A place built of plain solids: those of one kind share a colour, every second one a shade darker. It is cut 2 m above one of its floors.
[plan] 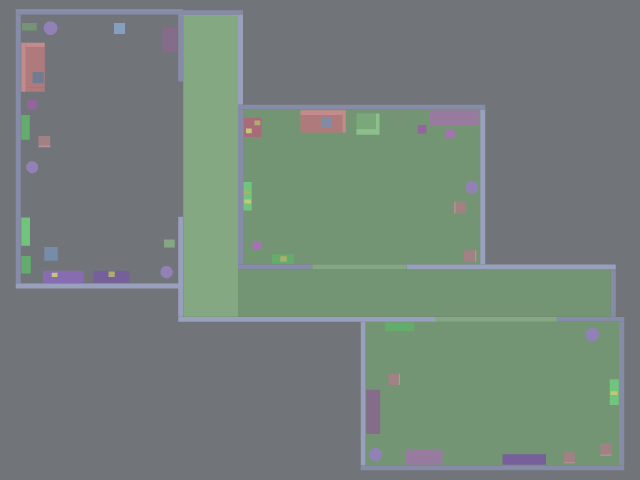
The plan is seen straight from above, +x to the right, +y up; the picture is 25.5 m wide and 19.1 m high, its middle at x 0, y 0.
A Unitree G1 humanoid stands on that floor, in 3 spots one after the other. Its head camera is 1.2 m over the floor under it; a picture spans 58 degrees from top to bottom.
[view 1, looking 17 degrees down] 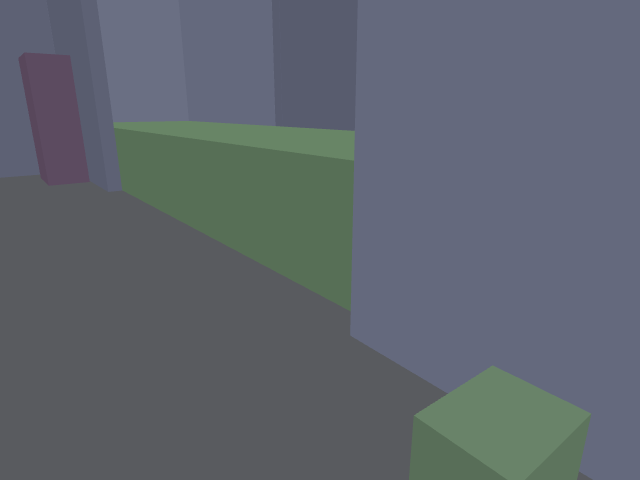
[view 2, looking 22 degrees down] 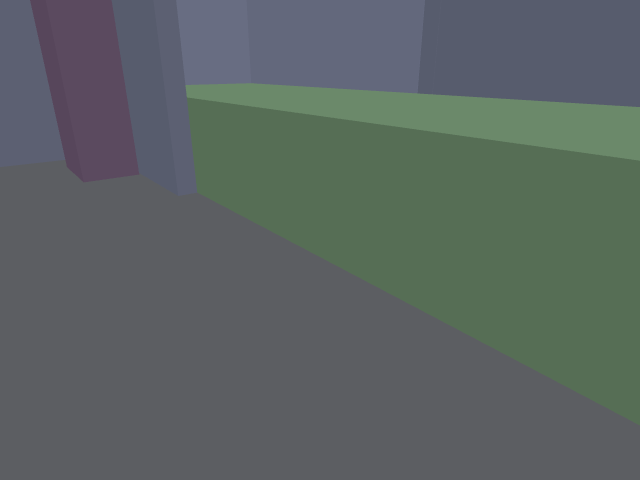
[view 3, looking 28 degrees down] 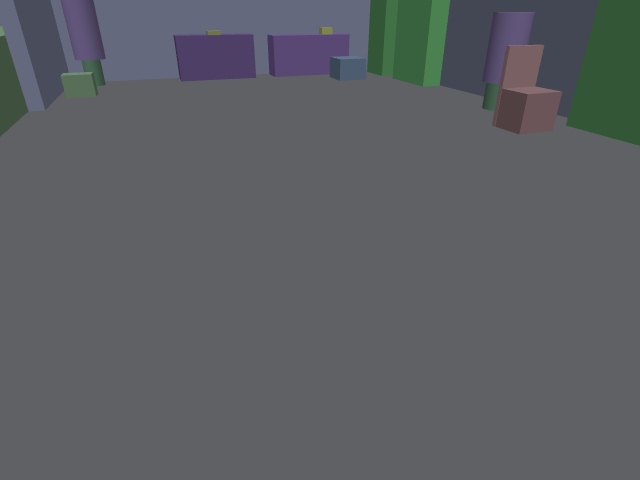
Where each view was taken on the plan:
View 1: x -7.08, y -0.65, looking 52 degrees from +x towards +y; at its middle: floor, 2.78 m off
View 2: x -7.08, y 2.19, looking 52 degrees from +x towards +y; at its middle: floor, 2.87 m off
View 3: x -7.08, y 7.81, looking -110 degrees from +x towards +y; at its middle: ground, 2.56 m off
